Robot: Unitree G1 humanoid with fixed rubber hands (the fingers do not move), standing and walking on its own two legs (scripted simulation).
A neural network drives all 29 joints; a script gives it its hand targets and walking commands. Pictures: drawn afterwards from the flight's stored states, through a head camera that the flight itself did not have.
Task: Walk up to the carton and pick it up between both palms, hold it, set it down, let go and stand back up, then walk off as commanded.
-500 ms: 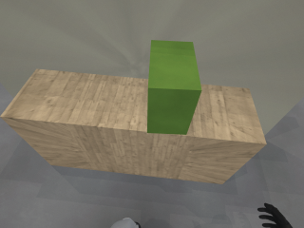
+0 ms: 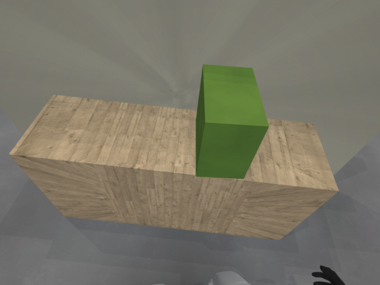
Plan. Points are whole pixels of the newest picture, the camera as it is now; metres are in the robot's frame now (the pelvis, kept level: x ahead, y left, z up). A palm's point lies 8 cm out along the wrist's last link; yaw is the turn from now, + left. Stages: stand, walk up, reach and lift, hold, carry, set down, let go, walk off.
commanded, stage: walk up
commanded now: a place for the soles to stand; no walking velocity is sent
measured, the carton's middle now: (223, 123) +0.62 -0.12 -0.08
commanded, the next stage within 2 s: none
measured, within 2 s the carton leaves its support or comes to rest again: neither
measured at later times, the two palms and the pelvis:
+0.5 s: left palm out of the picture -0.05 +0.23 -0.10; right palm out of the picture +0.03 -0.38 -0.11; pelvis -0.06 -0.08 -0.01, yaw -2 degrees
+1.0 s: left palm out of the picture +0.04 +0.28 -0.11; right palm out of the picture +0.01 -0.34 -0.10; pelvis -0.04 -0.02 -0.01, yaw -5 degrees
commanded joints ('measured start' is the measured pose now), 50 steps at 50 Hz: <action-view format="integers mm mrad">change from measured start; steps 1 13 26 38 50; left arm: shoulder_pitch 81 152 -118 40 -40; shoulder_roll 197 170 216 185 192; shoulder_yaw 93 97 90 89 65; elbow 10 7 -58 -21 22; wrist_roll -16 -8 8 -13 -26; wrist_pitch -16 -21 -102 -86 -33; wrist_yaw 19 0 22 24 -3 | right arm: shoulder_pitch -25 -97 -21 -47 -21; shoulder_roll -217 -239 -198 -184 -300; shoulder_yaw -68 -72 -69 -44 -77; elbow -89 -119 18 27 56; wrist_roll -5 -13 5 -15 -32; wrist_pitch -18 9 37 -11 -83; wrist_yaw -14 10 36 3 -30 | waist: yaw -13 7 -37 63 -8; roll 69 178 -67 -98 92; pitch -14 -68 38 -235 -17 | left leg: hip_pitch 51 -113 -147 -292 66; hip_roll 320 314 35 24 395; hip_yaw -310 -258 -217 -174 -578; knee -274 -225 404 274 -373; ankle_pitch -305 -403 -174 -338 -555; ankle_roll -2 81 -108 -102 -24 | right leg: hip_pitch -103 96 -25 636 -87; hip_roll -29 -59 -213 -270 -44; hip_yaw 5 -123 339 312 56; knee -7 -210 -889 -677 -190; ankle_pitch -81 -118 -273 449 -181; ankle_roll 49 32 -15 -148 2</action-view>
